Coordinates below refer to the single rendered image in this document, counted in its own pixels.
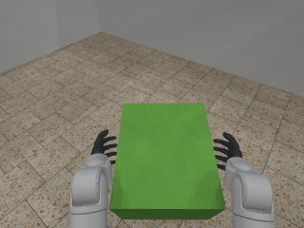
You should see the robot right forearm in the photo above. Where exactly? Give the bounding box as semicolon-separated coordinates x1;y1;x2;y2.
223;157;275;228

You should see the left robot hand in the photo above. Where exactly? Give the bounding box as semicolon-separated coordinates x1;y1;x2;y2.
91;129;118;164

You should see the robot left forearm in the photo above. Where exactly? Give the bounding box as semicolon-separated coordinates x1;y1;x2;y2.
68;153;113;228

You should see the carton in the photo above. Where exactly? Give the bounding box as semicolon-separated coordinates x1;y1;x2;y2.
109;103;226;220

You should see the right robot hand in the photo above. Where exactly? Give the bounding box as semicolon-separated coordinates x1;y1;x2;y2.
213;132;243;170

